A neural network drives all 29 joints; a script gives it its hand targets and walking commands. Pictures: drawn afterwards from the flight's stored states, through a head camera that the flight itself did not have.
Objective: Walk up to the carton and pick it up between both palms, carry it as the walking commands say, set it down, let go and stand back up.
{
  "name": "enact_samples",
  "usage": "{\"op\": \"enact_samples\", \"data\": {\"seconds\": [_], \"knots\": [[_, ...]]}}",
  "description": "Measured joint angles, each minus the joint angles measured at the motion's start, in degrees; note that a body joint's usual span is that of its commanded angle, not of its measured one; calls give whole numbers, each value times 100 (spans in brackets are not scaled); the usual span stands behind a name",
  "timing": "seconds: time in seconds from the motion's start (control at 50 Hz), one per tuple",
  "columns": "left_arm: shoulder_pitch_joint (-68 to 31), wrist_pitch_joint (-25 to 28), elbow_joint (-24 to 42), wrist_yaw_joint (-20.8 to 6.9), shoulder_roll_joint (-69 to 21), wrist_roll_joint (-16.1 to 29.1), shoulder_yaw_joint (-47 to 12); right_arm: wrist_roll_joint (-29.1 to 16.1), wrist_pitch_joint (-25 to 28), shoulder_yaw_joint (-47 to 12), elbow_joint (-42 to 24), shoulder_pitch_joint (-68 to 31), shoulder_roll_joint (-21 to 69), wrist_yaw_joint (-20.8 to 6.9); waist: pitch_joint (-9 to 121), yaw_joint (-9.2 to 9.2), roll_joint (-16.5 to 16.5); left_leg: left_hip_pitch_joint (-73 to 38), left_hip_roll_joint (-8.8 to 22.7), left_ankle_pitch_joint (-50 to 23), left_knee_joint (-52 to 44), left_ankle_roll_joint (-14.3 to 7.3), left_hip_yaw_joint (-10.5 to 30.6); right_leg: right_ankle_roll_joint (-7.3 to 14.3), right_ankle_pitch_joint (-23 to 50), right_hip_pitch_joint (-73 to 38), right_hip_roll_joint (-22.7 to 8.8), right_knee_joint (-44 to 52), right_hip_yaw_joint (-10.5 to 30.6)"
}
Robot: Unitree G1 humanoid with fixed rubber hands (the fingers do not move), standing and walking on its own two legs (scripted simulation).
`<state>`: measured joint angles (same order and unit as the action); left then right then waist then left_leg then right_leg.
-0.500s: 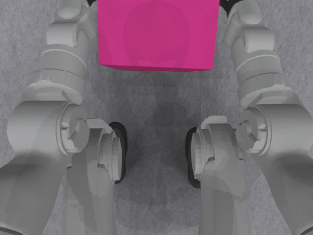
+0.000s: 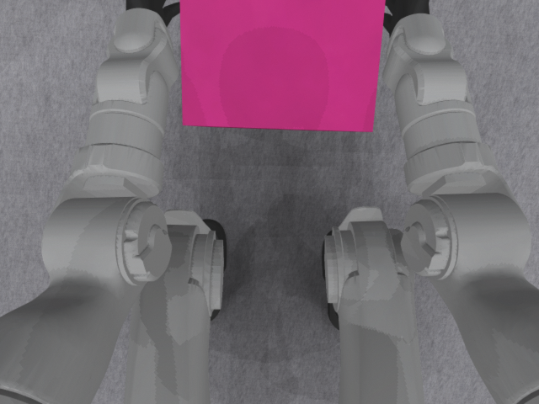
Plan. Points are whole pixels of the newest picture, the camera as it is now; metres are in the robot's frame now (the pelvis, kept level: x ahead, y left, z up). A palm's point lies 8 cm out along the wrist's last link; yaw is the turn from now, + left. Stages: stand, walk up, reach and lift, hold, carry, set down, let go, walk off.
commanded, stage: reach and lift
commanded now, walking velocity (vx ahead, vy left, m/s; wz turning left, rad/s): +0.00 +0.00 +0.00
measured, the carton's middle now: (274, 49) +0.53 +0.00 -0.21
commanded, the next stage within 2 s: none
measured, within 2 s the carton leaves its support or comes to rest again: neither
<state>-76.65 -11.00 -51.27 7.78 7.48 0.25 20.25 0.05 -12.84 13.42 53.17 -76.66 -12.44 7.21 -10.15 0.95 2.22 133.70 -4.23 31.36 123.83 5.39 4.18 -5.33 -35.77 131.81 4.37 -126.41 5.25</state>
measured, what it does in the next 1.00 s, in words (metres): rises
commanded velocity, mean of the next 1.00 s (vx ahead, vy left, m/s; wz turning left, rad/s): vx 0.00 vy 0.00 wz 0.00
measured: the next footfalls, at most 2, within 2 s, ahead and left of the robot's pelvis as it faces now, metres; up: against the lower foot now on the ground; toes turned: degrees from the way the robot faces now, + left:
none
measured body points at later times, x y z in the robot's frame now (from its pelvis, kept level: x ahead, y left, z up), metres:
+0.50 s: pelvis -0.01 +0.00 +0.04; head +0.35 -0.01 +0.30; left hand +0.55 +0.14 -0.10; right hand +0.55 -0.15 -0.11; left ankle +0.12 +0.14 -0.33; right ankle +0.09 -0.14 -0.33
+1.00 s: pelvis -0.04 +0.00 +0.07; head +0.32 -0.01 +0.33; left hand +0.53 +0.13 -0.04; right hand +0.54 -0.17 -0.04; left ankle +0.12 +0.14 -0.33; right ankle +0.09 -0.14 -0.33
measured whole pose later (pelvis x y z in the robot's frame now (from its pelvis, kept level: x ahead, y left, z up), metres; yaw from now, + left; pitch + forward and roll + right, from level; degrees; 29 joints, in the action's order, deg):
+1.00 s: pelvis -0.04 +0.00 +0.07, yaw -1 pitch +28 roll +1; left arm -80.7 -23.4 -30.4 7.1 4.0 -6.4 26.6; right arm 5.3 -25.6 21.1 38.0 -85.4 -11.0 3.8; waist -29.9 -0.4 0.2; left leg 111.6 -5.5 26.9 110.8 5.7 4.9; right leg -6.4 -29.8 110.6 7.3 -112.9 6.9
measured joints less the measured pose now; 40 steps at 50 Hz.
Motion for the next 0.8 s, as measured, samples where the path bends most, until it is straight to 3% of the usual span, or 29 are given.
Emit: {"op": "enact_samples", "data": {"seconds": [0.22,0.38,0.64,0.7,0.8], "knots": [[55,-384,631,-22,-122,-283,296,374,-363,376,-197,-340,107,-151,5,-144,-128,-177,-53,-185,-362,56,44,-7,252,-114,109,361,24],[98,-628,1035,-126,-279,-626,559,602,-555,638,-517,-307,258,-231,10,-62,-128,-334,-49,-167,-619,38,18,-31,278,-242,176,626,86],[-585,-999,1856,-46,7,-258,152,329,-802,559,-1678,-582,108,-156,-2044,31,-69,-1679,-193,-155,-806,84,118,-37,208,-1650,133,831,47],[-426,-1021,1999,-2,-77,-169,206,243,-924,468,-1804,-514,102,-116,-1998,26,3,-1749,-218,-191,-854,69,119,-55,227,-1736,131,882,58],[-293,-987,1825,-40,-241,-368,513,563,-1055,764,-1423,-715,205,-302,-1892,-113,-9,-1846,-229,-300,-990,48,118,-89,334,-1845,147,1032,77]]}}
